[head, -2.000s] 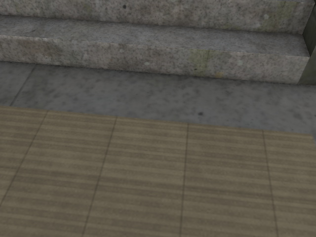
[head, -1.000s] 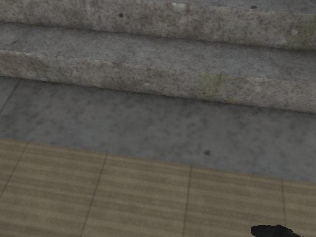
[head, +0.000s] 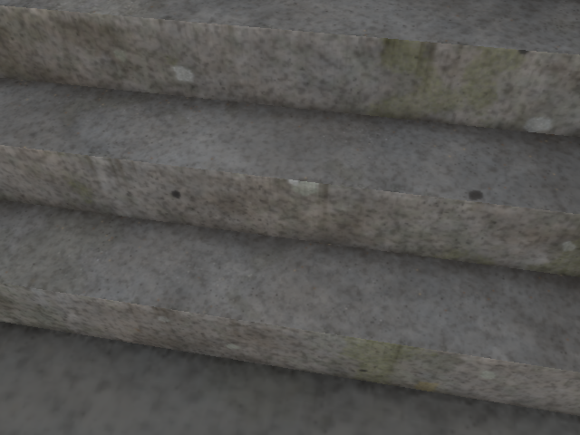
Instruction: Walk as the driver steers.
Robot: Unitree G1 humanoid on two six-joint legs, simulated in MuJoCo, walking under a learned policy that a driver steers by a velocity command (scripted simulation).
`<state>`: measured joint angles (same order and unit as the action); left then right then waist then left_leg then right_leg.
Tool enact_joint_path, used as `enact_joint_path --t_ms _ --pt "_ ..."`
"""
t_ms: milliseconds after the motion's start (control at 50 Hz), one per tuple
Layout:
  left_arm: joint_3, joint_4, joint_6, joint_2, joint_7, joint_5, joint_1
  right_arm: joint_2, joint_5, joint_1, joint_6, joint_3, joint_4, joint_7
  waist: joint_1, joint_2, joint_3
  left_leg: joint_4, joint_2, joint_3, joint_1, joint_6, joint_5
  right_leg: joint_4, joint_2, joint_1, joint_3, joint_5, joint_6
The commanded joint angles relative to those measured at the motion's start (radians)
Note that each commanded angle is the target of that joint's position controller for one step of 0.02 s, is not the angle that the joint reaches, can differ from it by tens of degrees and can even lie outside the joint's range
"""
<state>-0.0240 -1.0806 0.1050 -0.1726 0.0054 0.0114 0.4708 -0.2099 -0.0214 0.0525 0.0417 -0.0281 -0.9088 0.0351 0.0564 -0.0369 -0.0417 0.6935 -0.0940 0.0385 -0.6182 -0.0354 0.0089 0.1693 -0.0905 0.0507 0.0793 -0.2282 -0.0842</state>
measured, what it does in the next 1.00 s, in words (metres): walks ahead: left foot, then right foot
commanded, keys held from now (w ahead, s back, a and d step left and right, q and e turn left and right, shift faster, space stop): w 1.00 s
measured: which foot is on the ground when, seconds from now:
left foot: up 0.00-0.12, down 0.14-0.66, up 0.68-1.00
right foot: down 0.00-0.14, up 0.16-0.62, down 0.64-1.00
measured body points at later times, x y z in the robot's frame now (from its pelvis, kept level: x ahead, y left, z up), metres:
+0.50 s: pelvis +0.25 +0.04 +0.00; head +0.27 +0.05 +0.45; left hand +0.38 +0.28 -0.14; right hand +0.21 -0.20 -0.14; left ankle +0.21 +0.11 -0.74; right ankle +0.36 -0.10 -0.70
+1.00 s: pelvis +0.43 +0.03 +0.00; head +0.44 +0.02 +0.45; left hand +0.33 +0.25 -0.15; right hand +0.55 -0.18 -0.14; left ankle +0.44 +0.14 -0.50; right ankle +0.38 -0.05 -0.74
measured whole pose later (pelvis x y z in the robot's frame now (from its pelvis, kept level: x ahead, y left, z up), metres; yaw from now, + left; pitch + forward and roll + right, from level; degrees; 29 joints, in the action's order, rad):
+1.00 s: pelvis +0.43 +0.03 +0.00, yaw +0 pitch +2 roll -1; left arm -0.02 -1.14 0.10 -0.14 -0.03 0.02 0.52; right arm -0.14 -0.05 0.17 0.00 -0.03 -0.90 -0.02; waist 0.04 -0.04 0.06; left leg 1.89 -0.05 0.03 -0.97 -0.04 0.36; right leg 0.39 -0.05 -0.16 0.08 -0.28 -0.08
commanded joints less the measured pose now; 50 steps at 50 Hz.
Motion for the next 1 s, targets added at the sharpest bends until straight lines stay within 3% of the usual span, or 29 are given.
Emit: enact_joint_path --t_ms 20,80,120,140,160,180,200,220,240,280,340,400,480,520,540,580,600,620,640,660,680,700,720,760,800,840,920,940,1000 --pt "-0.024 0.014 0.009 -0.14 -0.011 0.007 0.061 -0.051 0.004 -0.123 0.015 -0.004 0.084 -0.003 0.0 0.103 -0.073 -0.087 0.03 0.029 -0.001 -0.014 -0.004 -0.035 0.291 -0.011 -0.132 0.417 -0.107" --pt "-0.03 0.002 0.008 -0.153 -0.023 0.012 0.048 -0.066 0.0 -0.111 0.028 -0.01 0.092 -0.01 -0.027 0.104 -0.061 -0.152 0.058 0.037 0.06 -0.053 0.105 0.058 0.319 0.065 -0.119 0.614 -0.096" --pt "-0.033 0.002 0.004 -0.168 -0.024 0.009 0.017 -0.088 -0.004 0.076 0.045 -0.025 0.031 -0.026 -0.106 0.1 0.039 -0.228 0.125 0.07 0.296 -0.092 0.136 0.283 0.292 0.055 -0.091 0.868 -0.069" --pt "-0.026 0.01 0.004 -0.155 -0.024 0.004 0.002 -0.123 -0.018 0.244 0.059 -0.041 -0.024 -0.038 -0.173 0.081 0.14 -0.249 0.094 0.036 0.531 -0.126 0.1 0.476 0.252 -0.053 -0.064 0.778 -0.05" --pt "-0.007 0.052 0.008 -0.098 -0.016 -0.028 0.017 -0.217 -0.045 0.401 0.067 -0.066 -0.05 -0.05 -0.202 -0.054 0.269 -0.261 -0.153 -0.267 0.838 -0.206 0.145 0.786 0.17 -0.352 -0.007 0.426 -0.013" --pt "-0.009 0.039 0.003 -0.073 -0.012 -0.035 0.095 -0.262 -0.035 0.425 0.054 -0.084 -0.064 -0.038 -0.166 -0.199 0.351 -0.364 -0.344 -0.647 0.964 -0.316 0.117 1.071 0.017 -0.595 -0.024 -0.3 -0.004" --pt "-0.031 0.045 -0.005 -0.145 -0.012 -0.007 -0.005 -0.212 -0.002 0.329 0.048 -0.074 -0.054 -0.03 -0.131 -0.056 0.237 -0.407 -0.277 -0.581 0.846 -0.267 0.198 1.111 0.086 -0.658 -0.131 -0.216 -0.023" --pt "-0.028 0.065 -0.001 -0.124 -0.005 0.002 -0.076 -0.152 0.01 0.228 0.051 -0.058 -0.037 -0.026 -0.098 -0.019 0.115 -0.449 -0.246 -0.45 0.689 -0.239 0.177 1.077 0.121 -0.658 -0.124 -0.118 -0.022" --pt "-0.023 0.065 -0.003 -0.098 -0.002 0.005 -0.104 -0.107 0.011 0.183 0.057 -0.045 -0.034 -0.023 -0.071 0.007 0.06 -0.489 -0.201 -0.363 0.591 -0.207 0.114 1.022 0.154 -0.624 -0.119 -0.063 -0.017" --pt "-0.018 0.058 -0.022 -0.068 0.003 0.024 -0.091 -0.057 0.013 0.182 0.069 -0.025 -0.061 -0.029 -0.029 -0.011 0.029 -0.519 -0.142 -0.231 0.478 -0.172 -0.08 0.964 0.172 -0.536 -0.105 -0.038 0.009" --pt "-0.018 0.071 -0.038 -0.061 0.012 0.031 -0.118 -0.087 0.019 0.255 0.087 -0.025 -0.104 -0.031 -0.007 -0.019 0.042 -0.513 -0.111 -0.139 0.47 -0.175 -0.267 0.916 0.169 -0.537 -0.074 -0.006 0.036" --pt "-0.015 0.108 -0.043 -0.071 0.012 0.029 -0.247 -0.105 0.018 0.292 0.087 -0.024 -0.119 -0.034 -0.031 -0.033 0.009 -0.545 -0.09 -0.105 0.468 -0.171 -0.21 0.792 0.185 -0.597 -0.048 0.074 0.059" --pt "-0.001 0.161 -0.04 -0.059 0.006 0.017 -0.408 -0.108 0.013 0.319 0.081 -0.018 -0.12 -0.035 -0.071 -0.035 -0.005 -0.535 -0.068 -0.063 0.472 -0.147 -0.262 0.536 0.151 -0.533 -0.01 0.135 0.073" --pt "0.007 0.138 -0.043 -0.04 -0.01 0.009 -0.356 -0.095 -0.003 0.371 0.076 -0.018 -0.139 -0.041 -0.069 -0.083 0.038 -0.486 -0.083 -0.054 0.488 -0.163 -0.255 0.544 0.129 -0.455 0.013 0.1 0.057" --pt "0.006 0.14 -0.04 -0.053 -0.015 0.01 -0.36 -0.087 -0.006 0.375 0.073 -0.016 -0.139 -0.042 -0.069 -0.068 0.026 -0.46 -0.091 -0.062 0.488 -0.165 -0.278 0.521 0.123 -0.445 0.012 0.079 0.047" --pt "0.0 0.14 -0.026 -0.065 -0.027 0.013 -0.343 -0.101 0.0 0.364 0.074 -0.019 -0.138 -0.045 -0.052 -0.05 0.022 -0.376 -0.115 -0.085 0.525 -0.168 -0.444 0.45 0.096 -0.405 0.014 0.026 0.02" --pt "-0.006 0.121 -0.016 -0.068 -0.032 0.013 -0.287 -0.106 0.007 0.347 0.074 -0.019 -0.137 -0.047 -0.026 -0.041 0.041 -0.287 -0.104 -0.078 0.551 -0.159 -0.555 0.377 0.072 -0.354 0.023 0.022 0.004" --pt "-0.011 0.081 -0.001 -0.065 -0.038 0.016 -0.164 -0.106 0.017 0.324 0.072 -0.017 -0.133 -0.049 0.029 -0.012 0.08 -0.141 -0.071 -0.056 0.549 -0.141 -0.605 0.256 0.054 -0.238 0.027 0.08 -0.014" --pt "-0.028 0.041 0.009 -0.114 -0.048 0.032 -0.024 -0.096 0.028 0.299 0.076 -0.012 -0.11 -0.053 0.076 0.015 0.144 0.048 -0.025 -0.038 0.426 -0.109 -0.445 0.215 0.138 -0.046 -0.067 0.161 -0.039" --pt "-0.051 0.038 0.014 -0.229 -0.052 0.052 0.06 -0.023 0.035 0.325 0.076 0.003 -0.074 -0.056 0.051 0.209 0.177 0.378 0.088 0.043 0.211 -0.065 0.103 0.183 0.413 0.098 -0.381 0.546 -0.108" --pt "-0.071 0.026 -0.007 -0.262 -0.046 0.015 0.029 -0.007 0.022 0.405 0.057 -0.001 -0.102 -0.057 0.008 0.294 0.206 0.573 0.155 0.02 0.032 -0.051 0.515 0.123 0.512 0.099 -0.547 0.498 -0.248" --pt "-0.054 0.048 -0.015 -0.172 -0.03 0.001 -0.03 -0.048 -0.009 0.364 0.042 -0.013 -0.119 -0.052 -0.01 0.141 0.113 0.708 0.091 -0.039 -0.023 -0.045 0.478 0.094 0.473 -0.015 -0.502 0.241 -0.257" --pt "-0.038 0.06 -0.018 -0.109 -0.019 -0.006 -0.103 -0.042 -0.02 0.312 0.039 -0.019 -0.108 -0.04 -0.033 0.108 0.046 0.742 0.064 -0.051 -0.06 -0.04 0.401 0.045 0.42 -0.121 -0.435 0.024 -0.224" --pt "-0.021 0.047 -0.023 -0.066 -0.017 -0.004 -0.123 -0.025 -0.022 0.258 0.027 -0.023 -0.079 -0.023 -0.074 0.089 -0.024 0.83 0.038 -0.043 -0.11 -0.033 0.298 0.009 0.344 -0.241 -0.334 -0.042 -0.163" --pt "-0.016 0.02 -0.014 -0.066 -0.017 0.004 -0.083 0.023 -0.027 0.278 0.009 -0.015 -0.081 -0.017 -0.088 0.074 0.001 0.953 0.054 -0.011 -0.14 -0.029 0.235 0.051 0.305 -0.281 -0.258 0.115 -0.154" --pt "-0.014 0.001 -0.004 -0.082 -0.018 0.009 -0.047 0.042 -0.028 0.233 0.0 -0.01 -0.052 -0.024 -0.086 0.061 0.01 1.011 0.052 0.001 -0.206 -0.017 0.213 0.076 0.304 -0.297 -0.23 0.196 -0.163" --pt "-0.008 -0.018 0.004 -0.097 -0.04 0.005 0.027 0.017 -0.043 0.115 -0.016 -0.014 0.028 -0.035 -0.059 0.081 -0.002 0.982 0.029 -0.004 -0.356 0.014 0.189 0.072 0.315 -0.241 -0.258 0.177 -0.187" --pt "-0.012 -0.04 0.005 -0.099 -0.041 0.016 0.093 0.058 -0.023 0.105 -0.024 -0.006 0.031 -0.05 -0.027 0.167 0.026 1.23 0.065 0.034 -0.44 0.009 0.29 0.063 0.352 -0.187 -0.306 0.139 -0.232" --pt "-0.013 -0.061 0.01 -0.093 -0.048 0.016 0.152 0.056 -0.031 -0.093 -0.03 0.007 0.176 -0.072 0.002 0.129 -0.081 1.403 0.006 -0.049 -0.838 -0.01 0.483 0.014 0.417 -0.007 -0.394 -0.116 -0.232"
Keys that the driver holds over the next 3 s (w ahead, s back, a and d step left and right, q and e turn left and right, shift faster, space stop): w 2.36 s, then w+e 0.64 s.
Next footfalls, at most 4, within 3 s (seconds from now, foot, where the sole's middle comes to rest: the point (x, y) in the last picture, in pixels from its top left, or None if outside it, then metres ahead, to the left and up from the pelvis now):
0.14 left None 0.25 0.11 -0.78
0.64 right None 0.42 -0.05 -0.78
1.26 left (229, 277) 0.76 0.23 -0.58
1.78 right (299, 148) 0.97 0.07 -0.37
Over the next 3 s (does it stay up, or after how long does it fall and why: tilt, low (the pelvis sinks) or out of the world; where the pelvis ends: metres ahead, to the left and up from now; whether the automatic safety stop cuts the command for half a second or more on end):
stays up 1.39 0.13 0.76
